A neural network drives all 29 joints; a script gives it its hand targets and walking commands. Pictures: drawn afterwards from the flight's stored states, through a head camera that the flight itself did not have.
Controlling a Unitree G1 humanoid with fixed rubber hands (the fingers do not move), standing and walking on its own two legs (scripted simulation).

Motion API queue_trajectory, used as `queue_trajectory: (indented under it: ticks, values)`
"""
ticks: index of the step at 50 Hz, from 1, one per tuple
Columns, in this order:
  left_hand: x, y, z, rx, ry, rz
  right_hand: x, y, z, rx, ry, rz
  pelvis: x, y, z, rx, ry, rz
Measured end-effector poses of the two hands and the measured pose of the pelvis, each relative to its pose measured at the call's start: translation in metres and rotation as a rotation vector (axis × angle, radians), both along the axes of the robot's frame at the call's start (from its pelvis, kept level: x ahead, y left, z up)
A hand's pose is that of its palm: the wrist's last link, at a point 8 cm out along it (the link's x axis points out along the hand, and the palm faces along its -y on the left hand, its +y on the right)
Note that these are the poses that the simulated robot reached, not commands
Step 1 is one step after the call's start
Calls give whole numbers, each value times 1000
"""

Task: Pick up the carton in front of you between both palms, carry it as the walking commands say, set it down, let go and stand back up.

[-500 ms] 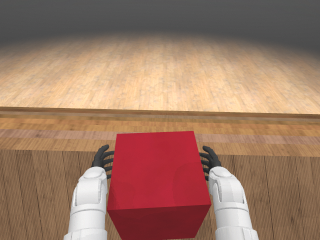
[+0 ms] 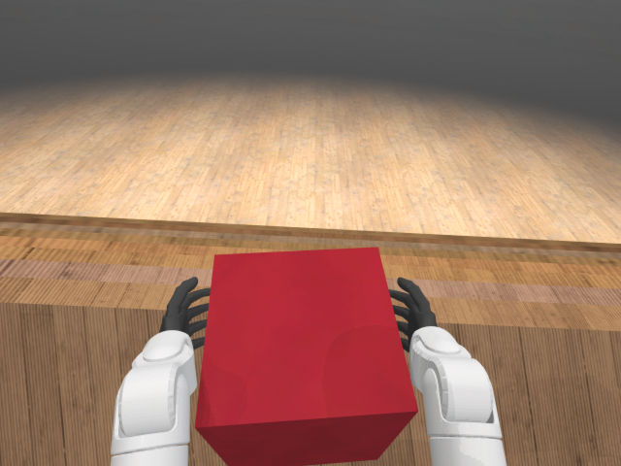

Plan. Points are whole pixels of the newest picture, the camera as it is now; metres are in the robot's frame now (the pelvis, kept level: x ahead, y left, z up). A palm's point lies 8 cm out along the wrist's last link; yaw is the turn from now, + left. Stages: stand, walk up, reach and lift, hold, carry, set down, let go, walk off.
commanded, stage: carry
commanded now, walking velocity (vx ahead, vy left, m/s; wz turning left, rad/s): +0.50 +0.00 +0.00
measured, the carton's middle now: (301, 364) +0.28 +0.01 +0.02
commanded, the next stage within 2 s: none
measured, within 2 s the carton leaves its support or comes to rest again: neither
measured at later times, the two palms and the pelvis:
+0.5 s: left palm (212, 242) +0.45 +0.15 +0.09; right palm (397, 234) +0.48 -0.15 +0.10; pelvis +0.24 -0.02 +0.01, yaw +2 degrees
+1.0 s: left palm (220, 140) +0.84 +0.20 +0.08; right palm (348, 145) +0.82 -0.11 +0.09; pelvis +0.55 +0.05 +0.01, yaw +0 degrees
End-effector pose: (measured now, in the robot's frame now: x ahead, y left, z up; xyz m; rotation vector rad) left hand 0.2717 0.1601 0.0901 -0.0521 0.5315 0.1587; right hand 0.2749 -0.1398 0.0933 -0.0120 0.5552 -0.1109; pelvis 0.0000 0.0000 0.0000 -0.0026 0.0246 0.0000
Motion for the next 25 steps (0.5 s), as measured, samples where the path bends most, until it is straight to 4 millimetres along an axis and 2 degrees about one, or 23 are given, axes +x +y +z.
queue_trajectory:
  ticks: [3, 7, 10, 13, 16, 19, 22, 25]
  values:
    - [16, 4, 14, 2, 3, -4, 13, 4, 9, 23, 5, -14, 22, 6, 6, -25, 23, -16]
    - [45, -2, 26, -6, 9, -10, 35, -1, 17, 28, 11, -44, 52, 5, 11, -46, 48, -2]
    - [67, -11, 24, -11, 21, -16, 53, -11, 15, 46, 21, -69, 82, -1, 8, -44, 56, -6]
    - [90, -23, 12, -16, 34, -19, 74, -24, 3, 70, 32, -94, 118, -10, -4, -33, 53, -5]
    - [113, -29, -4, -27, 83, -1, 100, -31, -12, 89, 83, -99, 148, -18, -11, -36, 56, 19]
    - [129, -25, -12, -64, 141, 53, 130, -26, -12, 72, 140, -70, 174, -24, -3, -15, 55, 41]
    - [150, -18, -7, -82, 143, 107, 165, -19, -4, 67, 144, -34, 203, -26, 6, 5, 54, 39]
    - [181, -12, 2, -86, 119, 127, 201, -13, 3, 70, 122, -26, 237, -23, 12, 19, 54, 34]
